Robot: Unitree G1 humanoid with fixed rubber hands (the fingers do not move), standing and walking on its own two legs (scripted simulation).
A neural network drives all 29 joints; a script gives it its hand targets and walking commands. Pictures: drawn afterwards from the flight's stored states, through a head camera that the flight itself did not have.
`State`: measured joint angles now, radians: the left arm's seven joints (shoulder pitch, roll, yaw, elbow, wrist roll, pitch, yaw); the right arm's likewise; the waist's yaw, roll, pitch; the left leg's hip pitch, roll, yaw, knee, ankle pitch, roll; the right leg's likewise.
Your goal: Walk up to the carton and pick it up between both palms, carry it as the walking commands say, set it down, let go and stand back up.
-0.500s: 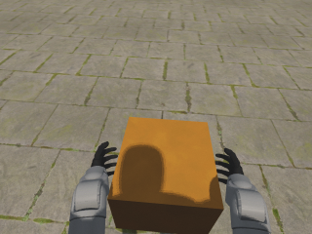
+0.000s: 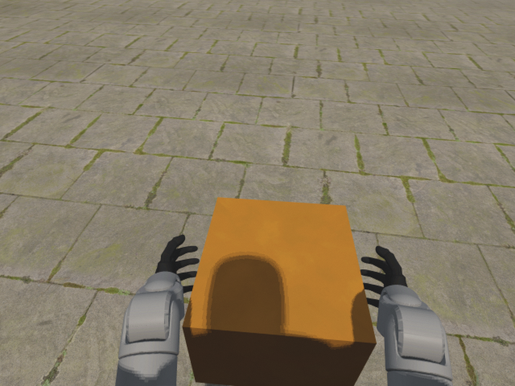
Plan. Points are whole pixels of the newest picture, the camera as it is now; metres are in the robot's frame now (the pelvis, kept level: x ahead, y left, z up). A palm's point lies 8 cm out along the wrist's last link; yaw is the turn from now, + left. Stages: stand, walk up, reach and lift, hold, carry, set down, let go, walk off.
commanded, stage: carry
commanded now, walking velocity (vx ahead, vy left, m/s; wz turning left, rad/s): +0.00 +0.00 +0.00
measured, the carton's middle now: (276, 286) +0.34 -0.01 -0.05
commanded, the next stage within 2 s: none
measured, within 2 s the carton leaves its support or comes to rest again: neither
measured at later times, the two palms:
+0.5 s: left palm (186, 205) +0.44 +0.17 +0.05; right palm (364, 216) +0.43 -0.17 +0.05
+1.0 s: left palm (222, 186) +0.57 +0.11 +0.00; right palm (366, 188) +0.58 -0.22 -0.01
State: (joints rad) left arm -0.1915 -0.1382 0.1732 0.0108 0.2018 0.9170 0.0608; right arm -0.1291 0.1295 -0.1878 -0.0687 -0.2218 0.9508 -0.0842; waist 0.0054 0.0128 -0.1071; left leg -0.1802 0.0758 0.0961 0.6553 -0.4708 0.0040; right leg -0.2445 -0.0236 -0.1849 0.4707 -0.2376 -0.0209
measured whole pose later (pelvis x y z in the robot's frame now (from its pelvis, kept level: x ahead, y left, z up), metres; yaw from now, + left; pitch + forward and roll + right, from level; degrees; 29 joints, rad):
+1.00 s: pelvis +0.29 -0.06 -0.02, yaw +2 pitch +0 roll -1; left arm -0.23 -0.14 0.24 0.19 0.19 0.72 0.06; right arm -0.20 0.10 -0.20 0.15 -0.25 0.74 -0.06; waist 0.01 0.02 0.03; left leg -0.14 0.02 0.07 0.66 -0.56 -0.01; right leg -0.43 -0.03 -0.12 0.60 -0.19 -0.04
